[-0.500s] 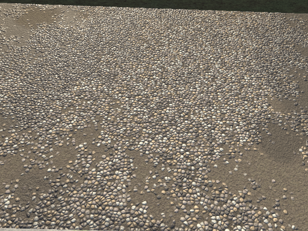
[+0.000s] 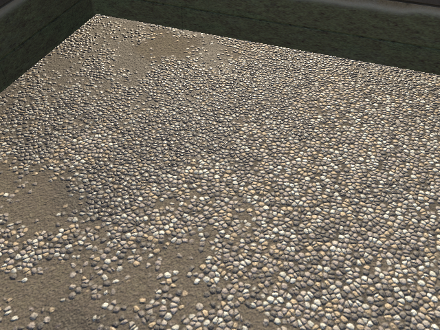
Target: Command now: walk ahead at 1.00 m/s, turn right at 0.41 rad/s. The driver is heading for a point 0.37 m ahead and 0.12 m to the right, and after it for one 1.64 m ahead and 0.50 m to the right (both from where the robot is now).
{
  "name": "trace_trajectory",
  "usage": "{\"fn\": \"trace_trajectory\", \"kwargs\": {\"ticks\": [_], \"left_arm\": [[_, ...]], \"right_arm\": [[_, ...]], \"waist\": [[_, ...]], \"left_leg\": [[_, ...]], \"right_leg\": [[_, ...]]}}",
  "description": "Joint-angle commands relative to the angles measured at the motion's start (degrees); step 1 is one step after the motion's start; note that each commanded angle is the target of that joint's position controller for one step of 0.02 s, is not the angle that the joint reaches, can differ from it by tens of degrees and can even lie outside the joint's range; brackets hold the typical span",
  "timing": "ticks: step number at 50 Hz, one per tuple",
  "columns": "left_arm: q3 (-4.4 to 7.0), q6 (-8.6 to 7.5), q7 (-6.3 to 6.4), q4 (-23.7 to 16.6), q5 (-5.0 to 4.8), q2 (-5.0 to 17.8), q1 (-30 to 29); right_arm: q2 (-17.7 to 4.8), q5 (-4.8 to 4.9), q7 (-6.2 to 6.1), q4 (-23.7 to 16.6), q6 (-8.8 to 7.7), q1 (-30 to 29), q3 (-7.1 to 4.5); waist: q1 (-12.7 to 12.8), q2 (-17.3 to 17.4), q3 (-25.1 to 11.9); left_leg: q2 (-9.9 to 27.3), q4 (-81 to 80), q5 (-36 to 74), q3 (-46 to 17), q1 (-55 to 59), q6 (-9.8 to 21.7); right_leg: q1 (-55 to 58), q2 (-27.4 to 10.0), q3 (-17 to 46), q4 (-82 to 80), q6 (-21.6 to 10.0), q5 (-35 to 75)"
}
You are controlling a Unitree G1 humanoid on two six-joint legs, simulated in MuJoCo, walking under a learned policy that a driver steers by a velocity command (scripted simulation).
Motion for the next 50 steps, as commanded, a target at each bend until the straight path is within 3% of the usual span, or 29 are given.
{"fn": "trace_trajectory", "kwargs": {"ticks": [1, 2, 4, 7, 9, 10, 12, 13, 14, 15, 16, 17, 18, 19, 20, 21, 23, 28, 29, 30, 31, 32, 33, 34, 36, 38, 43, 45, 50], "left_arm": [[1.87, -1.77, 1.59, -7.62, -0.46, 11.34, -7.62], [2.58, -1.66, 0.55, -7.99, -0.87, 13.29, -6.86], [1.17, -3.07, 0.23, -6.92, -2.93, 5.53, -3.43], [1.35, -1.29, -0.65, -5.68, -1.23, 5.74, 1.58], [0.67, 0.3, 0.21, -3.3, 0.43, 4.39, 5.78], [0.46, 0.78, 0.69, -2.71, 1.09, 4.31, 6.57], [0.64, 2.19, 1.21, -1.43, 1.41, 5.92, 5.98], [1.22, 2.69, 1.52, -1.25, 0.28, 7.6, 3.05], [1.74, 2.25, 1.13, -3.83, -0.97, 7.32, -2.19], [1.11, 1.11, 1.56, -7.03, -3.81, 4.25, -3.78], [0.68, 0.73, 3.12, -8.36, -6.28, 4.67, 0.51], [0.03, 1.43, 3.51, -9.3, -3.79, 5.58, -4.86], [0.21, 1.85, 2.73, -9.7, -0.96, 5.42, -10.58], [1.67, 1.28, 1.45, -11.41, 0.41, 6.49, -20.58], [1.32, 1.42, -0.15, -13.76, 1.27, 4.39, -21.5], [0.52, 2.09, -1.72, -16.69, 0.45, 1.46, -26.8], [-1.07, 2.93, -3.62, -19.69, 0.09, -1.9, -28.2], [-1.32, 3.21, -4.4, -19.76, -0.01, 3.82, -27.33], [-0.53, 3.66, -4.31, -18.15, -1.24, 6.12, -23.26], [0.35, 3.39, -4.16, -16.67, -0.54, 8.87, -14.71], [2.05, 3.32, -3.37, -13.86, -0.11, 12.89, -4.17], [3.12, 3.5, -1.96, -12.6, -1.8, 14.83, -5.43], [3.79, 4.03, -1.57, -14.79, -0.76, 21.88, -8.78], [4.44, 4.67, -0.32, -16.5, 0.21, 21.63, -5.81], [3.47, 3.95, 0.74, -16.22, 0.05, 16.89, -12.03], [2.1, 2.17, 1.06, -17.1, -0.46, 14.28, -16.71], [1.67, -2.62, -0.93, -16.27, -2.1, 12.18, -17.62], [1.72, -3.8, -1.57, -14.96, -3.08, 12.4, -13.54], [2.68, -2.76, 0.0, -13.65, 0.56, 16.85, -11.66]], "right_arm": [[-4.53, -0.42, 2.08, -2.94, -0.11, -2.17, -0.41], [-4.08, -0.23, 2.9, 0.06, -0.11, 3.22, -0.58], [-5.89, -0.36, 2.65, -4.56, -2.13, -10.49, -0.95], [-1.13, 0.77, 2.76, -6.74, -1.9, -16.37, 0.26], [-1.18, 2.84, 1.93, -7.23, -2.4, -16.46, -0.16], [-2.12, 2.57, 1.35, -7.15, -3.5, -14.41, -0.6], [-2.83, 2.45, 0.05, -4.24, -4.4, -4.06, -1.71], [-4.69, 2.02, -0.52, -1.53, -4.05, 5.75, -2.67], [-8.37, 1.51, -0.89, 2.32, -3.6, 15.99, -4.21], [-10.98, -0.51, -0.59, 3.55, -3.18, 24.87, -4.51], [-10.45, -1.15, 0.44, 3.46, -4.26, 26.02, -4.22], [-10.18, -0.21, 0.55, 3.51, -4.26, 25.51, -5.1], [-7.1, -0.53, 0.17, 3.09, -4.55, 24.38, -4.83], [-2.04, -0.52, -0.28, 4.13, -5.05, 21.61, -3.11], [-2.35, -0.73, -0.64, 5.62, -5.96, 22.77, -2.78], [0.1, 1.2, -0.83, 8.27, -6.26, 20.65, -2.13], [-0.27, 2.05, -1.46, 6.44, -6.49, 10.55, -1.93], [-6.54, 3.53, -1.1, 5.37, -5.69, 12.04, -2.82], [-8.65, 2.66, -1.95, 4.59, -5.36, 13.05, -3.18], [-12.5, 2.44, -2.08, 3.25, -5.1, 12.55, -3.48], [-14.41, 2.26, -2.01, 2.01, -4.27, 9.1, -3.92], [-8.33, 0.87, -0.72, 2.23, -3.35, 9.71, -2.67], [-6.2, 1.06, -0.86, -5.92, -3.51, 13.6, -1.46], [-9.46, 0.84, -0.49, -8.88, -4.78, 7.64, -1.3], [-10.62, 0.25, -0.24, -8.36, -4.85, 6.88, -1.11], [-9.64, -0.99, -0.11, -7.03, -1.87, 11.88, -0.68], [-4.75, 1.53, 1.94, -10.53, -0.98, 2.0, 0.8], [-4.42, 3.13, 2.53, -10.99, -1.22, -2.05, 0.65], [-8.39, 2.79, 2.31, -9.6, -0.94, 1.66, -1.73]], "waist": [[-6.41, -3.71, 9.45], [-7.1, -5.84, 5.94], [-1.44, -1.05, 7.86], [6.04, -4.82, 5.43], [7.64, -7.94, 6.66], [7.43, -5.93, 7.03], [2.56, -3.4, 2.15], [-3.85, -2.79, -0.73], [-7.86, 1.76, -3.89], [-9.55, 3.62, -9.4], [-8.08, 10.61, -16.93], [-10.78, 9.45, -20.14], [-11.56, 5.66, -16.67], [-10.79, -0.66, -6.95], [-8.32, 6.34, -3.8], [-3.72, 2.43, 3.94], [1.98, 4.53, 8.03], [3.11, 0.82, 4.77], [5.15, 2.3, -2.15], [9.64, 3.3, -4.43], [16.15, 0.77, -7.47], [13.1, -10.64, -5.99], [5.08, -16.85, -14.6], [8.22, -9.28, -15.72], [1.2, 0.03, 1.21], [-5.81, 0.82, 5.5], [-4.84, -1.55, 7.75], [-1.44, -1.84, 7.5], [-4.15, -5.99, 0.68]], "left_leg": [[4.14, -23.32, 20.57, 0.51, 15.89, -4.4], [3.08, -17.02, 25.78, 3.18, 20.13, -3.31], [4.31, -37.68, 45.39, -0.99, 7.06, -1.43], [-0.42, -49.9, 40.39, 3.28, 15.12, -1.18], [-0.62, -55.93, 34.69, 2.37, 17.81, -2.48], [-0.06, -62.03, 35.72, 1.42, 18.76, -2.94], [2.25, -71.51, 43.68, 0.54, 31.21, -2.65], [5.37, -74.33, 47.67, -0.95, 43.93, -2.09], [10.31, -68.69, 50.0, -4.56, 62.17, -1.57], [17.5, -44.7, 75.5, -3.71, 78.88, -2.33], [26.8, -36.5, 87.48, -11.13, 92.45, 2.39], [28.27, -42.28, 52.78, -17.7, 90.31, 8.15], [26.13, -50.29, 28.35, -20.21, 78.5, 9.46], [19.9, -56.85, 23.4, -14.23, 66.29, 5.49], [24.29, -54.59, 31.77, -18.05, 57.94, 7.03], [21.35, -60.6, 33.13, -11.52, 44.64, 4.0], [17.47, -71.25, 23.76, -3.57, 24.63, 1.81], [10.56, -64.08, 66.7, 15.17, 26.12, -3.22], [10.17, -53.94, 81.46, 16.45, 27.65, -4.29], [12.87, -40.25, 85.57, 14.83, 26.22, -5.09], [12.46, -19.09, 66.51, 14.2, 16.88, -6.13], [0.47, 8.26, -5.56, 16.64, 4.4, -4.3], [0.18, 19.08, -15.5, 6.51, -9.9, -4.99], [0.18, 14.83, -10.6, -0.13, -15.35, -4.23], [4.17, 1.88, -5.89, 0.17, -12.72, -3.87], [6.71, -5.86, -7.21, 0.66, -3.23, -5.27], [8.77, -37.57, 18.24, 6.37, 13.82, -3.2], [7.49, -46.04, 30.75, 8.08, 16.9, -0.02], [-2.29, -50.08, 16.91, 11.85, 17.92, 4.89]], "right_leg": [[-27.21, -15.27, 29.04, -24.2, -12.79, 13.77], [-26.41, -16.41, 26.84, -20.73, -12.91, 21.7], [-11.43, -9.56, 26.27, -12.79, -10.62, 10.14], [-4.92, -6.99, 23.28, -7.1, -8.71, 13.63], [1.58, -7.22, 23.94, -2.21, -7.11, 18.08], [5.99, -5.6, 23.67, 3.22, -6.26, 21.49], [8.61, -3.43, 22.19, 20.42, -6.62, 28.78], [1.78, -2.84, 19.91, 34.42, -6.53, 28.74], [-14.95, -0.73, 14.89, 48.35, -5.38, -2.49], [-31.98, -1.06, 10.97, 63.76, -4.67, -18.39], [-47.25, -4.2, 6.47, 66.81, -3.18, -14.98], [-54.57, -8.55, 3.42, 68.51, -3.63, -10.63], [-53.99, -10.59, 1.79, 66.52, -3.48, -5.24], [-53.11, -11.69, 1.45, 58.21, -4.02, 1.83], [-51.52, -13.56, 2.71, 57.57, -4.11, 4.39], [-46.96, -16.03, 3.65, 45.13, -2.64, 6.03], [-30.46, -16.55, 2.89, 28.84, -0.95, 14.14], [-7.3, -5.54, -13.4, 8.55, -3.94, 22.84], [3.06, -1.76, -13.73, 9.81, -5.04, 22.5], [10.23, -1.56, -11.79, 5.86, -7.38, 19.31], [25.66, -4.1, -5.08, -0.52, -11.87, 20.98], [30.75, -8.94, 3.16, -3.48, -14.99, 19.89], [41.51, -21.71, 30.5, -7.1, -23.33, 23.72], [41.51, -23.84, 43.37, -19.79, -23.78, 5.62], [21.12, -21.13, 38.16, -26.9, -18.58, 5.18], [4.84, -16.93, 27.12, -27.72, -16.67, 15.9], [-8.45, -8.01, 6.51, -35.61, -10.36, 30.61], [-1.72, -11.0, 5.88, -41.17, -8.93, 32.41], [23.81, -16.93, -1.88, -27.79, -3.72, 76.48]]}}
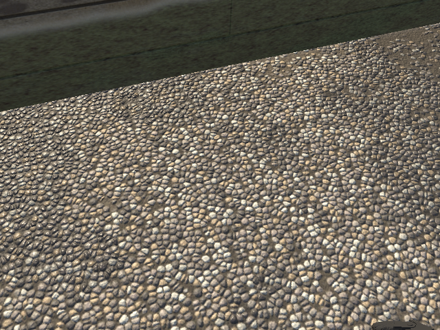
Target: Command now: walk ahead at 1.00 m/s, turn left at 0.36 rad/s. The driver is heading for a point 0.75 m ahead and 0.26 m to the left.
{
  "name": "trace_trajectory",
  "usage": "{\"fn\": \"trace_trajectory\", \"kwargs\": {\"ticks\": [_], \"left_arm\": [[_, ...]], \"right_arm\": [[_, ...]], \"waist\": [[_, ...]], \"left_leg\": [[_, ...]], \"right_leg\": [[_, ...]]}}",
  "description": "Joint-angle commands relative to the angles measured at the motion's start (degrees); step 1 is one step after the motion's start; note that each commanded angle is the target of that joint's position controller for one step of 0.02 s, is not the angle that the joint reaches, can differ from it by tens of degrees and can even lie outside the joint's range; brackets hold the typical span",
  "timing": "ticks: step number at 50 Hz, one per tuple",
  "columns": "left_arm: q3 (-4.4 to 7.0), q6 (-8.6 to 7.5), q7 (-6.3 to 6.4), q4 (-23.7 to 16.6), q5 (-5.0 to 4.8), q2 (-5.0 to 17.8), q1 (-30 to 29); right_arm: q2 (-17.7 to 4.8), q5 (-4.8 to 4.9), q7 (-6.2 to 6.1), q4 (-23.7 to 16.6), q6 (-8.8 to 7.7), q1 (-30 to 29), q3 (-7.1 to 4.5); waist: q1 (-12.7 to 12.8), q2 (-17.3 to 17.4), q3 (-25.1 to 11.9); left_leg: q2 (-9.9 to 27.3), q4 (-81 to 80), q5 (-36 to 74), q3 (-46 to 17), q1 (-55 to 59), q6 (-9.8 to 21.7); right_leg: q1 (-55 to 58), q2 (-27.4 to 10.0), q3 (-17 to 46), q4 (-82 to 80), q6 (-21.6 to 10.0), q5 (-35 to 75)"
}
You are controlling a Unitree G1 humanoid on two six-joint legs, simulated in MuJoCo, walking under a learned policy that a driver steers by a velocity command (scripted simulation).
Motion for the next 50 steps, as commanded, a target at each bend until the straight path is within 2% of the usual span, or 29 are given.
{"fn": "trace_trajectory", "kwargs": {"ticks": [1, 2, 3, 4, 5, 7, 9, 11, 16, 20, 22, 24, 25, 26, 27, 28, 29, 30, 33, 36, 37, 41, 44, 45, 46, 47, 48, 49, 50], "left_arm": [[2.98, 0.78, 1.65, -3.11, 2.82, 11.58, -2.93], [3.02, 1.87, 2.17, -4.02, 3.42, 11.48, -6.14], [2.24, 1.79, 2.22, -5.21, 3.18, 9.23, -7.86], [0.42, 0.48, 0.2, -7.94, 0.11, 1.09, -1.0], [-0.48, -0.64, 0.34, -9.42, 1.09, 3.72, -2.1], [-1.12, -1.54, 0.43, -11.22, 1.67, 4.99, -10.62], [-1.96, 0.15, 0.2, -13.71, 3.41, 3.32, -13.59], [-2.61, 2.16, 0.03, -14.58, 3.84, 2.73, -13.24], [-4.12, 2.16, -1.06, -20.39, 2.05, 1.7, -27.44], [-4.0, 1.74, -0.72, -21.7, 1.15, 2.26, -31.09], [-3.36, 1.48, -0.15, -20.97, 1.13, 3.61, -27.87], [-1.12, 1.08, 1.35, -17.2, 0.68, 8.06, -12.98], [0.42, 0.87, 2.6, -14.6, 1.21, 10.8, 0.0], [1.77, 0.76, 3.59, -13.28, 3.54, 14.57, 8.51], [2.76, 1.39, 2.83, -13.8, 3.49, 17.76, 2.37], [2.03, 1.73, 2.52, -15.06, 2.94, 10.48, -3.87], [0.89, 1.85, 2.25, -14.47, 2.44, 5.81, -6.1], [0.55, 1.82, 2.07, -13.02, 2.69, 4.37, -5.64], [-0.32, -0.1, 1.27, -7.46, 1.2, 1.69, -0.84], [-0.05, -1.07, 0.5, -6.07, -0.25, 3.59, -3.69], [1.33, -0.89, 1.62, -9.28, -2.78, 6.29, -13.62], [3.07, -1.77, 2.77, -7.18, -2.62, 12.86, -7.54], [2.91, -0.01, 2.85, -6.38, -2.3, 12.66, -6.02], [2.37, 0.58, 2.97, -6.77, -2.13, 11.58, -5.13], [0.24, 0.84, 2.66, -8.57, 0.91, 4.85, -1.59], [-1.8, 1.21, 1.47, -7.26, -0.62, 3.12, 9.41], [-0.58, 1.29, 0.8, -5.78, -1.41, 9.57, 6.62], [-0.29, 1.69, 0.85, -8.1, -1.99, 10.55, -0.08], [-0.26, 2.33, 1.85, -8.64, -1.03, 9.8, -4.31]], "right_arm": [[-7.95, 0.3, -0.6, 0.6, 0.2, 11.17, -3.53], [-9.49, 0.09, -1.16, 4.54, 0.61, 23.94, -4.56], [-13.7, -0.38, -2.07, 6.65, 1.32, 33.64, -6.15], [-18.79, -0.92, -1.9, 7.1, 1.81, 29.47, -7.69], [-16.04, -0.67, -0.89, 4.08, 1.75, 21.77, -7.34], [-10.78, -0.37, -1.06, 5.17, 1.1, 20.29, -6.18], [-8.83, -0.18, -1.88, 6.73, 0.41, 19.94, -5.06], [-9.73, 0.22, -1.82, 6.71, -0.49, 20.34, -5.01], [-10.65, 1.07, -1.63, 5.82, -1.09, 21.02, -5.67], [-12.16, 1.42, -1.88, 6.63, -1.01, 23.69, -6.51], [-13.21, 1.29, -2.55, 6.13, -0.84, 21.77, -6.86], [-16.56, 0.69, -2.34, 5.44, -1.09, 18.8, -7.52], [-14.69, 0.23, -2.13, 4.32, -1.77, 15.86, -7.06], [-5.22, 0.8, -2.36, 2.39, -2.27, 17.29, -4.69], [-4.45, 2.77, -2.21, -0.79, -1.68, 22.93, -3.31], [-8.73, 0.77, -2.73, 1.4, -0.5, 17.41, -3.7], [-9.6, -0.4, -2.09, 1.19, 0.05, 12.63, -3.93], [-9.15, -0.89, -1.26, 0.97, 0.63, 9.94, -3.96], [-4.82, -1.69, -0.27, -1.71, 2.53, 6.82, -2.92], [-3.57, -1.88, 0.32, -5.55, 2.33, 2.47, -1.89], [-3.68, 3.95, -0.1, -5.06, 1.12, 3.22, -1.92], [-5.46, 0.74, 1.77, -6.44, -1.13, -3.1, -1.44], [-10.48, -0.56, 1.36, -3.79, -1.91, 6.7, -3.76], [-12.07, -0.86, 0.51, -2.7, -1.7, 10.69, -4.48], [-15.34, -1.39, -0.88, -0.86, -1.29, 12.46, -4.27], [-14.31, -3.56, -1.38, -3.72, -1.65, 11.27, -3.64], [-11.84, -2.83, -1.21, -5.52, -1.01, 10.04, -3.82], [-10.67, -0.83, -1.11, -5.79, -0.68, 5.41, -3.53], [-9.35, 0.63, -1.09, -5.14, -0.69, 2.81, -3.18]], "waist": [[-8.84, -5.09, -6.65], [-15.52, -4.23, -11.37], [-19.86, -0.3, -14.9], [-8.91, 26.31, -18.69], [-8.22, 16.49, -19.89], [-7.19, -1.62, -8.69], [-3.59, -2.94, -2.62], [-2.04, -0.34, -0.16], [-6.01, 2.2, 4.58], [-8.98, 3.76, 1.34], [-6.91, 4.02, -0.96], [1.15, 3.48, -10.67], [7.43, 2.62, -17.1], [7.53, -10.68, -24.6], [0.85, -24.63, -29.68], [1.47, -12.58, -19.51], [1.72, -5.19, -11.68], [1.3, -0.98, -7.69], [-1.89, -3.36, -1.84], [-4.68, -6.01, -0.84], [-6.62, -5.93, 0.89], [-4.55, -3.68, -3.45], [-10.96, -4.48, -8.32], [-13.18, -3.12, -9.88], [-8.78, 13.4, -13.73], [-5.25, 16.88, -31.88], [-9.16, 6.53, -35.15], [-7.93, 2.49, -25.48], [-6.28, -2.72, -18.35]], "left_leg": [[-8.79, 2.89, -10.12, 4.18, 20.8, 3.33], [-10.12, 1.22, -12.2, 4.61, 32.32, 4.19], [-5.28, 4.05, -22.6, -3.74, 45.57, 6.72], [7.77, -7.97, -33.7, -40.03, 59.71, 16.33], [10.58, -16.89, -36.75, -54.5, 60.57, 18.55], [8.42, -17.49, -30.17, -42.24, 45.37, 14.62], [3.28, -18.56, -23.85, -33.59, 32.52, 12.21], [0.65, -20.34, -21.06, -30.16, 26.77, 12.97], [-4.24, -25.22, -7.46, -24.35, 19.13, 10.35], [-2.57, -20.67, 8.1, -26.19, 28.72, 7.55], [-2.51, -15.08, 16.35, -26.84, 31.74, 5.32], [-3.98, 3.7, 27.2, -25.54, 31.83, 2.74], [-5.72, 18.72, 19.16, -24.12, 23.99, 2.17], [-10.58, 38.35, -21.15, -17.76, 10.39, 2.29], [-11.58, 49.47, -33.19, -12.57, -1.36, 1.45], [-6.45, 50.79, -26.0, -10.78, -5.93, 1.85], [-4.33, 47.84, -21.58, -9.27, -5.68, 1.38], [-2.8, 45.97, -20.62, -8.69, -4.55, 0.94], [-1.76, 42.06, -25.67, -8.11, -4.05, -0.76], [-3.5, 28.4, -19.78, -6.35, -2.29, -1.95], [-2.47, 20.67, -15.84, -6.44, -0.57, -2.94], [-6.98, 2.43, 1.96, -2.6, 19.42, -2.39], [-9.49, -3.42, 4.27, -2.43, 32.28, 1.66], [-6.95, -6.01, 12.36, -5.41, 39.63, 3.17], [5.21, 1.35, 52.3, -18.18, 54.1, 4.94], [21.38, 3.53, 60.69, -40.66, 69.45, 19.78], [17.42, 0.64, 51.42, -38.07, 64.15, 19.69], [14.4, -1.94, 41.19, -31.33, 55.79, 17.12], [11.39, -4.62, 34.28, -28.83, 45.91, 13.94]], "right_leg": [[-4.9, -15.96, -4.51, 19.98, -1.79, 79.66], [-9.08, -14.79, -7.07, 36.9, -0.48, 79.62], [-22.26, -11.05, -7.65, 61.13, 0.31, 64.41], [-49.52, 2.18, -5.15, 83.96, 4.94, 4.27], [-57.82, 0.08, 2.59, 87.29, 3.49, 0.93], [-57.22, -6.86, 3.82, 77.12, 2.93, 5.89], [-53.2, -9.5, 3.2, 69.05, 4.29, 4.08], [-53.14, -10.89, 1.96, 63.3, 5.93, 1.37], [-48.36, -10.16, -2.72, 37.66, 9.13, 21.64], [-43.83, -7.42, -2.48, 27.86, 8.0, 28.34], [-36.4, -5.61, -1.84, 22.68, 7.13, 25.04], [-18.85, -4.73, -1.51, 22.99, 5.67, 16.4], [-4.13, -10.55, 2.88, 26.27, 4.27, 7.94], [10.2, -27.04, 21.66, 23.29, 1.69, -11.85], [12.11, -35.74, 51.88, 11.22, -3.5, -20.45], [3.58, -31.74, 45.23, 10.0, -3.66, -25.78], [-4.63, -28.56, 33.1, 10.56, -2.75, -16.95], [-10.23, -26.33, 25.25, 9.97, -1.85, -6.46], [-16.9, -23.37, 10.51, 11.67, -1.66, 38.73], [-20.8, -20.68, 0.1, 8.94, -0.38, 54.26], [-23.92, -18.89, -2.53, 8.19, -0.48, 47.51], [-26.58, -18.26, -6.84, 8.03, 0.94, 50.22], [-22.97, -16.32, -8.76, 25.5, 3.74, 58.47], [-26.97, -14.17, -9.33, 37.1, 5.64, 51.51], [-41.26, -7.46, -9.77, 58.04, 8.05, -6.25], [-52.19, -4.89, 1.32, 78.09, 9.56, -20.16], [-49.15, -7.5, 6.52, 78.46, 9.48, -15.16], [-52.59, -9.81, 4.48, 74.46, 9.6, -11.6], [-52.24, -11.6, 2.75, 69.41, 10.39, -8.34]]}}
